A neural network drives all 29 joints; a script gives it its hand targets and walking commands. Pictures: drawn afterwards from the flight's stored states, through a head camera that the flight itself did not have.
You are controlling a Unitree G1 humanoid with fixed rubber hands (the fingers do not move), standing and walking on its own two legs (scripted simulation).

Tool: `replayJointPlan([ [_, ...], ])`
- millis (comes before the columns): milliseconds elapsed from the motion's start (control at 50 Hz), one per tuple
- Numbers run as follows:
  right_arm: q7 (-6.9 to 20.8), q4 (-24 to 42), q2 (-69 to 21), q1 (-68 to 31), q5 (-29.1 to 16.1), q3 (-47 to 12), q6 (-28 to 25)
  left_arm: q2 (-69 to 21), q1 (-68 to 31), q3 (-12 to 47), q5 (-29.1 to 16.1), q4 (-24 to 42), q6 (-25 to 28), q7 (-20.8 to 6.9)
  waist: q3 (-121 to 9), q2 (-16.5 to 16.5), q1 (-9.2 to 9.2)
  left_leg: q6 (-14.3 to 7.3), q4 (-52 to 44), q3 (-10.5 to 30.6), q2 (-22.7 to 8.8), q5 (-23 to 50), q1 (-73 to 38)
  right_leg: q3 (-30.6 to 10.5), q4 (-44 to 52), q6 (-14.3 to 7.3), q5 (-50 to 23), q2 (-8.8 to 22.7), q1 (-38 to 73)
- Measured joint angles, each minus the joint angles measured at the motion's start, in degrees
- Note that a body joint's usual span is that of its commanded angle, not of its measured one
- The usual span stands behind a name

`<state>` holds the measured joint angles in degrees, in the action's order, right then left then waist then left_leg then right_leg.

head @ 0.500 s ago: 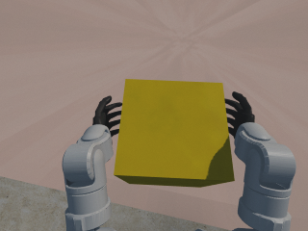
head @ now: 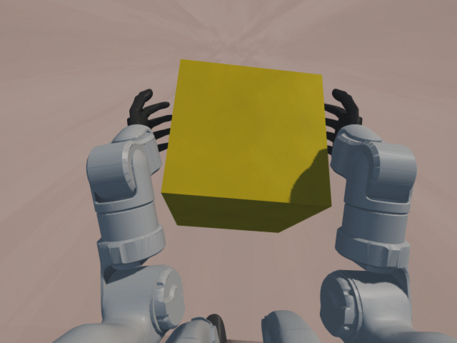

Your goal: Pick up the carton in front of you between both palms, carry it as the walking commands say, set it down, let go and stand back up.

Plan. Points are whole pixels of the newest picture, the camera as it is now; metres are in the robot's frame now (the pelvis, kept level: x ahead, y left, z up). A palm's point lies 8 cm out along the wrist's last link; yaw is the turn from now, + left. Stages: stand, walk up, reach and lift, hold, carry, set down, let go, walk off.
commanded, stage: carry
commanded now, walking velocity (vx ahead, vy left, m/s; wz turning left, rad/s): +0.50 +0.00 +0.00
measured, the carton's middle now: (238, 161) +0.40 -0.01 +0.04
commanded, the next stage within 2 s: none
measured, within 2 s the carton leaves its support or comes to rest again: neither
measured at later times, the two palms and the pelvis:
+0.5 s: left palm out of the picture +0.68 +0.17 +0.21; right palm out of the picture +0.73 -0.12 +0.21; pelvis +0.34 -0.03 +0.05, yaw +4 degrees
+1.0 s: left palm out of the picture +0.99 +0.26 +0.25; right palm out of the picture +1.08 -0.02 +0.25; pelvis +0.66 +0.03 +0.08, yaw +18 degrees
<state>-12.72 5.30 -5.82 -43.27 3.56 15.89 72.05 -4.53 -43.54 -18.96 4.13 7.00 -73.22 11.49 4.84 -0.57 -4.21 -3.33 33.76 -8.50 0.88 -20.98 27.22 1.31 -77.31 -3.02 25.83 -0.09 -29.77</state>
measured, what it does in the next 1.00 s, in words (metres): climbs, turning left: right foot 0.04 m higher, then left foot 0.03 m higher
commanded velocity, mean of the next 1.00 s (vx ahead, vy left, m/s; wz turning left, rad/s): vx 0.50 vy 0.00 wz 0.41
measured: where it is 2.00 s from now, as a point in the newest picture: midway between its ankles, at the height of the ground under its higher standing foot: (168, 85)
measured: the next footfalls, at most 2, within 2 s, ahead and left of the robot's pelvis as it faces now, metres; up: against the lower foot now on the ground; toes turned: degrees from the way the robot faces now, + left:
right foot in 0.24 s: +0.35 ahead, -0.12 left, +0.04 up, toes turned -4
left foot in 0.62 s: +0.60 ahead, +0.10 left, +0.07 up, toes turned +12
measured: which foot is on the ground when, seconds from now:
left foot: down 0.00-0.26, up 0.28-0.60, down 0.62-1.00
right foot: up 0.00-0.22, down 0.24-0.62, up 0.64-0.96, down 0.98-1.00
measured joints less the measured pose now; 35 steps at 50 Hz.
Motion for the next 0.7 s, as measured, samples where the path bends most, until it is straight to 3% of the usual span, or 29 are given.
replayJointPlan([
  [100, -1.03, 8.44, -1.95, 3.76, -1.32, 0.6, -1.23, -3.78, 2.79, 0.37, 1.81, 7.32, 2.59, -0.74, 2.36, 0.87, -0.85, 0.57, -5.92, 1.02, -0.48, -2.46, -7.64, 0.45, 6.58, -0.04, -0.68, 1.33, -12.69],
  [200, -1.1, 11.63, -1.28, 4.0, -2.39, -0.26, -1.2, -3.87, 4.95, 2.42, 1.99, 11.36, 3.71, -0.96, 0.94, 1.51, -0.11, 2.47, -8.89, 2.04, -1.75, -7.46, -15.88, 3.35, 29.82, -0.02, -5.24, 1.43, -12.68],
  [240, -0.97, 10.63, -0.1, 3.04, -2.43, -0.07, -0.59, -3.33, 4.24, 3.4, 2.14, 9.71, 3.74, -0.79, -0.06, 2.33, 1.61, 2.98, -4.09, 1.93, -3.42, -11.1, -17.53, 6.18, 37.81, -1.09, -9.31, -0.25, -8.11],
  [260, -0.67, 9.65, 0.92, 2.55, -2.46, 0.1, -0.4, -3.23, 3.7, 3.98, 2.24, 8.19, 4.04, -0.56, -0.2, 3.28, 2.76, 2.89, 2.39, 2.45, -4.86, -10.42, -16.16, 7.11, 36.73, -1.57, -9.03, -0.93, -6.86],
  [320, 0.5, 5.75, 2.51, 1.81, -2.04, 0.97, 0.34, -2.94, 3.11, 5.21, 2.1, 4.38, 3.26, 0.77, -0.97, 2.3, 6.88, 1.95, 31.47, 8.33, -1.79, -8.13, -5.77, 6.78, 36.44, -2.22, -3.69, -1.75, -2.88],
  [360, 1.03, 4.23, 1.94, 1.33, -0.49, 1.8, 1.25, -2.74, 3.32, 5.2, 1.19, 3.31, 2.19, 1.7, -1.26, 1.12, 8.95, 1.12, 42.57, 8.69, -0.25, -6.86, 1.23, 5.98, 40.21, -1.29, -3.26, -1.64, 0.91],
  [420, 1.49, 3.88, 0.71, 0.72, 2.09, 2.41, 1.71, -2.37, 2.57, 4.26, -0.38, 2.68, 1.44, 2.59, -1.06, 0.29, 10.56, 0.44, 43.7, 7.86, -0.13, -4.55, 9.36, 5.75, 45.8, -1.36, -2.68, -0.86, 7.06],
  [480, 1.54, 4.84, 0.08, -0.01, 3.72, 2.88, 1.37, -1.95, 0.75, 3.84, -1.35, 2.5, 1.47, 3.1, -1.37, 0.34, 11.07, 0.38, 36.52, 6.92, -1.04, -3.75, 14.91, 6.26, 49.42, -0.84, -0.84, 0.19, 12.75],
  [540, 0.94, 4.5, 0.33, -1.02, 4.4, 3.01, 1.52, -1.47, -1.11, 3.76, -1.47, 1.1, 1.39, 3.16, -2.88, 0.58, 10.47, 0.19, 22.58, 5.32, -2.13, -0.37, 16.07, 7.14, 52.31, 0.52, 1.73, 1.22, 18.43],
  [600, 0.38, 1.14, 1.21, -2.52, 4.0, 2.86, 2.23, -0.81, -2.41, 3.21, -0.74, -1.89, 0.55, 2.63, -5.13, -0.22, 7.84, -0.97, 10.07, 1.26, -1.07, 1.93, 12.3, 8.51, 51.89, 2.37, 6.12, 3.53, 23.58],
  [640, 0.41, -2.97, 1.58, -4.04, 3.04, 2.43, 2.18, 0.16, -2.4, 2.26, -0.39, -3.79, -0.09, 1.18, -5.85, -1.03, 4.61, -2.08, 6.06, -0.7, 1.47, 3.69, 7.74, 9.58, 41.95, 3.12, 9.39, 6.77, 23.43],
  [660, 0.45, -4.89, 1.59, -4.42, 2.49, 2.06, 1.88, 0.58, -1.95, 1.67, -0.12, -4.65, -0.15, 0.39, -6.03, -1.2, 2.65, -1.84, 7.69, -0.73, 2.46, 2.33, 6.99, 7.77, 32.39, 3.6, 7.03, 7.6, 20.79],
  [700, -0.56, -7.84, 1.59, -4.32, 1.93, 1.15, 1.69, 0.44, -0.93, 0.63, 0.93, -6.18, -0.3, -0.65, -6.02, -0.18, -0.69, -1.61, 7.84, 0.63, 3.78, -0.55, 4.83, 1.64, 11.05, 4.45, 4.91, 4.76, 12.57],
])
